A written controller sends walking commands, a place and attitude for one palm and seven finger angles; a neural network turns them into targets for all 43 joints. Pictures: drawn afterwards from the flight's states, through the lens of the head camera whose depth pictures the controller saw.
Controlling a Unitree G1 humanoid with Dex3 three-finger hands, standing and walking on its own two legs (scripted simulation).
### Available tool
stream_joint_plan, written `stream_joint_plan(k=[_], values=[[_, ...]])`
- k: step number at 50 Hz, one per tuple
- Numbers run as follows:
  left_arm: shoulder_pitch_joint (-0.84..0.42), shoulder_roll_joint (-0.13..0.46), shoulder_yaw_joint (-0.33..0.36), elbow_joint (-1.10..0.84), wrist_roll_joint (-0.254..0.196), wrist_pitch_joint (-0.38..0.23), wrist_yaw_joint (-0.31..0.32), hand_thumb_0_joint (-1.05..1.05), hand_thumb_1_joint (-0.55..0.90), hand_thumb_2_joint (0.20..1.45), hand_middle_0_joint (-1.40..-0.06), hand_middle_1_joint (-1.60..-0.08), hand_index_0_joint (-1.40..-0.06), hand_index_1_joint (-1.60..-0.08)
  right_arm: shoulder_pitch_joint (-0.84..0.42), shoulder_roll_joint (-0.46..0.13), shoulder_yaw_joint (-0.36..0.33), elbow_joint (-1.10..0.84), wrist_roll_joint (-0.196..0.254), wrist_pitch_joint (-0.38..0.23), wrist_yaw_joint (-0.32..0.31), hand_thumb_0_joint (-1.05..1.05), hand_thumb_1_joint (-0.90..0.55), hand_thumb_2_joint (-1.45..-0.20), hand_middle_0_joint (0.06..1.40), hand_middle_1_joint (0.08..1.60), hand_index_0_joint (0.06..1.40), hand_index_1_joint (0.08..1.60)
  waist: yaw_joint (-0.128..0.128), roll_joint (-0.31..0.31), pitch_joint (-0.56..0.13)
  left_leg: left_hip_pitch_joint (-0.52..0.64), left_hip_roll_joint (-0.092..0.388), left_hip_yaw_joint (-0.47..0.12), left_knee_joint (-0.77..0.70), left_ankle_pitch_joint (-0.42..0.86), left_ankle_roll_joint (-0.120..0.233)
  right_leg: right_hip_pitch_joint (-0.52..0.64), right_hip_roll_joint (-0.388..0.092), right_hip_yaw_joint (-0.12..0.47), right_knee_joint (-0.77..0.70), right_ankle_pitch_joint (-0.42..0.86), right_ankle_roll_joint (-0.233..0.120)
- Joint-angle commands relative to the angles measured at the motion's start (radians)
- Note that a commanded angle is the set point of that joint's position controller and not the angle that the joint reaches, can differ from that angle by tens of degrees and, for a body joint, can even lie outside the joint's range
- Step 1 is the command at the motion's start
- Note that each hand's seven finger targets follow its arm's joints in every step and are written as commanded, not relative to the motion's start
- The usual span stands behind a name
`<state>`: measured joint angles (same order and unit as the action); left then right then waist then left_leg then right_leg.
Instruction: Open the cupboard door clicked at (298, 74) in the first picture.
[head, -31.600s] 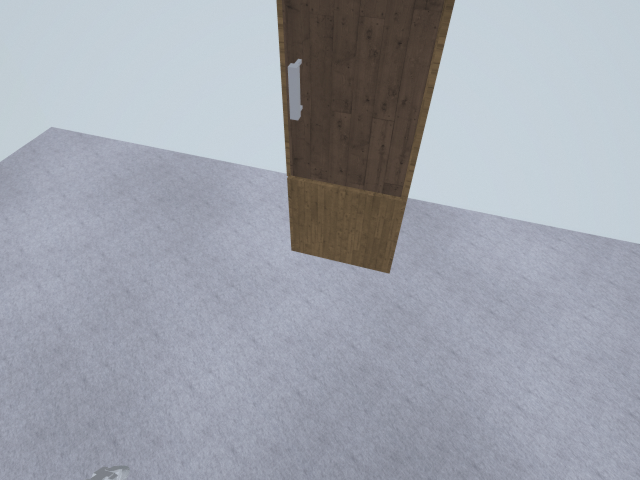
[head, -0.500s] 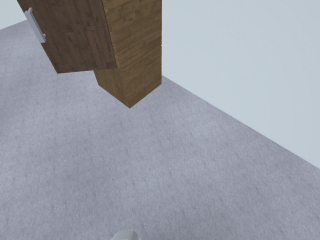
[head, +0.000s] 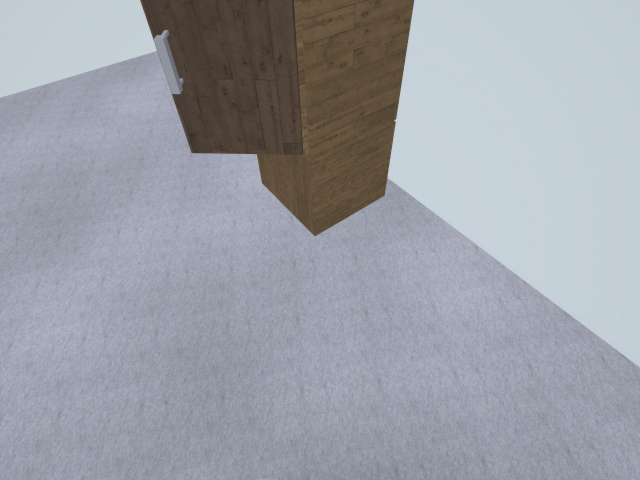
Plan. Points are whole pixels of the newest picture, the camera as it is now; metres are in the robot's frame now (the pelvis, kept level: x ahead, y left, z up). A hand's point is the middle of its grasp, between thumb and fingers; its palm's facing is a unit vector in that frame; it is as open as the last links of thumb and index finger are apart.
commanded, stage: take the last steps up to it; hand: left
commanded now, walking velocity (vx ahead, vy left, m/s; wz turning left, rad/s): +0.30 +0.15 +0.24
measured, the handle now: (171, 62) +1.08 +0.49 -0.01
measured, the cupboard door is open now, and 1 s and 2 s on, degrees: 50 50 50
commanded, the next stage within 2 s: come to a stop and stand still in 1.26 s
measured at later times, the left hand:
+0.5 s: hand (133, 457) +0.17 +0.30 -0.17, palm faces +0.13 -0.97 -0.21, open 7.4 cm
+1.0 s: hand (150, 353) +0.32 +0.32 -0.14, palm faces +0.16 -0.96 -0.22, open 7.2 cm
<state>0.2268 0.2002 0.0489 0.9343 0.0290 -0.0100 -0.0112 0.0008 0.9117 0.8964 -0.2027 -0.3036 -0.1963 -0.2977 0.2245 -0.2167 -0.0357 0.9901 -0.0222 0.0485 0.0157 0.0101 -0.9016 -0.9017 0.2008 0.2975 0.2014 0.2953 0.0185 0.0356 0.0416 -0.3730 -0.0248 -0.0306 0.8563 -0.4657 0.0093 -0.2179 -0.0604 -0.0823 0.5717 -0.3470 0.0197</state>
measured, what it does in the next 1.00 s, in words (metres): walks ahead: left foot, then right foot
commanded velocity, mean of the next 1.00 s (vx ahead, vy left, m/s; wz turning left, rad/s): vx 0.30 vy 0.13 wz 0.04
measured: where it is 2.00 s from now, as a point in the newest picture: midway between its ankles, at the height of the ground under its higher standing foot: (265, 378)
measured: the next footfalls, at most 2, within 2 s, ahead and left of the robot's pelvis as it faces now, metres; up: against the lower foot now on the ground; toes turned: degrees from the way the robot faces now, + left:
left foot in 0.30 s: +0.20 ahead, +0.20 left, +0.00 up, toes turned +11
right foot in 0.70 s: +0.35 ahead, +0.02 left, +0.00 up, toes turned -4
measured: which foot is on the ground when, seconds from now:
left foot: up 0.00-0.28, down 0.30-0.72, up 0.74-1.00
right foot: down 0.00-0.30, up 0.32-0.68, down 0.70-1.00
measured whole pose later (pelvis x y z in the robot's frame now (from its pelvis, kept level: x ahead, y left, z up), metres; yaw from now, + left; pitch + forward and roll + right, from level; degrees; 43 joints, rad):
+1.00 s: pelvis +0.35 +0.14 +0.02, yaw +5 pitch +1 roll +1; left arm 0.34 0.17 0.05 1.06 0.02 -0.07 0.00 -0.01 0.94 0.90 -0.20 -0.30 -0.20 -0.30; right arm 0.23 -0.20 -0.05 1.05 -0.02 0.00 0.03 0.01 -0.91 -0.90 0.19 0.30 0.19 0.29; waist 0.02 0.00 0.03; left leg -0.53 0.09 0.06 0.85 -0.20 -0.05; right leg -0.08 -0.08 -0.15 0.31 -0.24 0.00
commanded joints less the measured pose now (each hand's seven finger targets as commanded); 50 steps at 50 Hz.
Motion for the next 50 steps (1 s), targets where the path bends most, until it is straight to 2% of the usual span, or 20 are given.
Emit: stream_joint_plan(k=[1,4,6,10,12,13,14,15,16,17,19,22,29,33,34,36,37,42,46,50], values=[[0.085,0.176,0.044,-0.016,-0.003,-0.037,0.026,0.0,0.9,0.9,-0.2,-0.3,-0.2,-0.3,-0.154,-0.116,-0.047,-0.129,-0.007,-0.033,0.018,0.0,-0.9,-0.9,0.2,0.3,0.2,0.3,0.022,-0.261,0.113,-0.357,0.098,-0.049,0.317,0.112,-0.03,0.07,-0.346,0.384,-0.445,-0.181,-0.144],[0.1,0.145,0.037,0.003,-0.005,-0.057,0.022,0.0,0.9,0.9,-0.2,-0.3,-0.2,-0.3,-0.126,-0.072,-0.037,-0.113,0.001,-0.03,0.032,0.0,-0.9,-0.9,0.2,0.3,0.2,0.3,0.005,-0.25,0.085,-0.292,0.095,0.028,0.195,0.2,-0.056,0.102,-0.278,0.139,-0.409,0.134,-0.103],[0.155,0.167,0.041,0.035,-0.002,-0.063,0.024,0.0,0.9,0.9,-0.2,-0.3,-0.2,-0.3,-0.161,-0.041,-0.029,-0.115,0.006,-0.037,0.041,0.0,-0.9,-0.9,0.2,0.3,0.2,0.3,0.026,-0.19,0.054,-0.267,0.086,0.079,0.057,0.196,-0.062,0.178,-0.275,0.08,-0.366,0.307,-0.102],[0.191,0.191,0.049,0.077,0.004,-0.058,0.022,0.0,0.9,0.9,-0.2,-0.3,-0.2,-0.3,-0.187,-0.018,-0.013,-0.123,0.011,-0.058,0.047,0.0,-0.9,-0.9,0.2,0.3,0.2,0.3,0.049,-0.242,0.015,-0.141,0.049,0.143,-0.174,0.183,-0.042,0.208,-0.275,0.018,-0.286,0.423,-0.085],[0.16,0.207,0.055,0.079,0.001,-0.052,0.02,0.0,0.9,0.9,-0.2,-0.3,-0.2,-0.3,-0.11,-0.037,-0.013,-0.106,0.007,-0.069,0.04,0.0,-0.9,-0.9,0.2,0.3,0.2,0.3,0.006,-0.242,-0.01,0.008,0.014,0.184,-0.279,0.194,-0.022,0.161,-0.263,-0.019,-0.198,0.484,-0.068],[0.133,0.206,0.056,0.078,-0.003,-0.05,0.017,0.0,0.9,0.9,-0.2,-0.3,-0.2,-0.3,0.002,-0.064,-0.02,-0.069,0.002,-0.077,0.03,0.0,-0.9,-0.9,0.2,0.3,0.2,0.3,-0.054,-0.206,-0.048,0.178,-0.013,0.212,-0.353,0.243,-0.011,0.095,-0.238,-0.063,-0.069,0.533,-0.048],[0.133,0.169,0.047,0.065,-0.006,-0.047,0.01,0.0,0.9,0.9,-0.2,-0.3,-0.2,-0.3,0.162,-0.143,-0.039,-0.023,-0.004,-0.083,0.016,0.0,-0.9,-0.9,0.2,0.3,0.2,0.3,-0.122,-0.05,-0.153,0.412,0.046,0.151,-0.366,0.244,0.015,-0.01,-0.197,-0.1,0.168,0.446,-0.021],[0.146,0.089,0.033,0.035,-0.018,-0.041,0.0,0.0,0.9,0.9,-0.2,-0.3,-0.2,-0.3,0.303,-0.271,-0.074,0.004,-0.016,-0.091,0.001,0.0,-0.9,-0.9,0.2,0.3,0.2,0.3,-0.162,0.254,-0.25,0.6,0.333,-0.278,-0.41,0.287,0.13,-0.298,-0.029,-0.131,0.493,-0.161,0.034],[0.055,0.074,0.024,-0.008,-0.016,-0.033,0.007,0.0,0.9,0.9,-0.2,-0.3,-0.2,-0.3,0.356,-0.293,-0.076,0.015,-0.008,-0.08,-0.022,0.0,-0.9,-0.9,0.2,0.3,0.2,0.3,-0.178,0.252,-0.262,0.575,0.405,-0.401,-0.538,0.319,0.2,-0.4,-0.004,-0.003,0.677,-0.296,0.007],[0.004,0.068,0.024,-0.025,-0.018,-0.032,0.011,0.0,0.9,0.9,-0.2,-0.3,-0.2,-0.3,0.287,-0.273,-0.068,0.004,-0.009,-0.076,-0.027,0.0,-0.9,-0.9,0.2,0.3,0.2,0.3,-0.15,0.157,-0.171,0.493,0.427,-0.368,-0.562,0.282,0.233,-0.456,-0.05,0.046,0.768,-0.246,-0.018],[-0.01,0.061,0.023,-0.002,-0.012,-0.028,0.007,0.0,0.9,0.9,-0.2,-0.3,-0.2,-0.3,0.131,-0.173,-0.037,-0.031,-0.007,-0.09,-0.035,0.0,-0.9,-0.9,0.2,0.3,0.2,0.3,-0.079,0.148,-0.066,0.26,0.358,-0.257,-0.588,0.2,0.207,-0.434,-0.096,0.066,0.754,-0.122,-0.023],[0.058,0.036,0.017,0.031,-0.002,-0.005,-0.003,0.0,0.9,0.9,-0.2,-0.3,-0.2,-0.3,0.075,-0.109,-0.017,-0.032,-0.008,-0.107,-0.039,0.0,-0.9,-0.9,0.2,0.3,0.2,0.3,-0.017,0.092,0.002,0.126,0.3,-0.132,-0.648,0.247,0.181,-0.334,-0.098,0.043,0.592,-0.042,-0.019],[-0.039,0.031,0.014,-0.02,-0.002,-0.005,-0.006,0.0,0.9,0.9,-0.2,-0.3,-0.2,-0.3,0.103,-0.107,-0.021,0.006,-0.008,-0.107,-0.024,0.0,-0.9,-0.9,0.2,0.3,0.2,0.3,-0.007,-0.006,0.034,0.121,0.278,-0.06,-0.687,0.206,0.207,-0.191,-0.054,-0.003,0.202,0.056,-0.016],[0.011,0.051,0.025,-0.011,0.001,-0.015,-0.005,0.0,0.9,0.9,-0.2,-0.3,-0.2,-0.3,0.104,-0.104,-0.018,0.024,-0.007,-0.101,-0.023,0.0,-0.9,-0.9,0.2,0.3,0.2,0.3,0.032,-0.043,0.032,0.097,0.22,-0.005,-0.554,0.243,0.154,-0.003,-0.011,-0.034,0.01,0.123,-0.026],[0.083,0.084,0.034,0.008,0.003,-0.022,-0.001,0.0,0.9,0.9,-0.2,-0.3,-0.2,-0.3,0.102,-0.089,-0.014,0.029,-0.001,-0.102,-0.022,0.0,-0.9,-0.9,0.2,0.3,0.2,0.3,0.064,-0.094,0.005,0.034,0.163,0.037,-0.414,0.247,0.116,0.144,-0.025,0.012,-0.075,0.114,-0.04],[0.279,0.245,0.068,0.051,0.002,-0.039,0.011,0.0,0.9,0.9,-0.2,-0.3,-0.2,-0.3,0.111,-0.052,-0.013,-0.018,0.005,-0.102,-0.01,0.0,-0.9,-0.9,0.2,0.3,0.2,0.3,0.114,-0.394,-0.083,-0.27,-0.022,0.149,0.117,-0.138,0.012,0.405,-0.434,0.598,-0.356,0.003,-0.225],[0.248,0.225,0.064,0.04,-0.009,-0.038,0.021,0.0,0.9,0.9,-0.2,-0.3,-0.2,-0.3,0.081,-0.1,-0.025,-0.013,-0.004,-0.094,-0.01,0.0,-0.9,-0.9,0.2,0.3,0.2,0.3,0.097,-0.243,-0.028,-0.297,0.042,0.035,0.252,-0.087,0.009,0.304,-0.453,0.615,-0.399,-0.09,-0.256],[0.12,0.078,0.024,0.035,-0.014,-0.074,0.023,0.0,0.9,0.9,-0.2,-0.3,-0.2,-0.3,0.076,-0.006,-0.013,0.026,-0.004,-0.072,0.004,0.0,-0.9,-0.9,0.2,0.3,0.2,0.3,-0.003,-0.149,-0.013,-0.211,0.119,0.04,0.194,0.202,-0.042,0.126,-0.267,0.148,-0.365,0.424,-0.148],[0.177,0.083,0.023,0.085,-0.01,-0.086,0.02,0.0,0.9,0.9,-0.2,-0.3,-0.2,-0.3,0.027,0.019,-0.012,0.007,-0.001,-0.066,0.016,0.0,-0.9,-0.9,0.2,0.3,0.2,0.3,0.01,-0.15,-0.029,-0.215,0.111,0.095,0.041,0.271,-0.062,0.18,-0.24,0.067,-0.354,0.569,-0.145],[0.187,0.115,0.024,0.119,-0.004,-0.08,0.018,0.0,0.9,0.9,-0.2,-0.3,-0.2,-0.3,-0.065,0.015,-0.011,-0.031,0.003,-0.072,0.029,0.0,-0.9,-0.9,0.2,0.3,0.2,0.3,0.026,-0.207,0.004,-0.183,0.102,0.126,-0.132,0.298,-0.055,0.175,-0.243,0.043,-0.352,0.458,-0.137]])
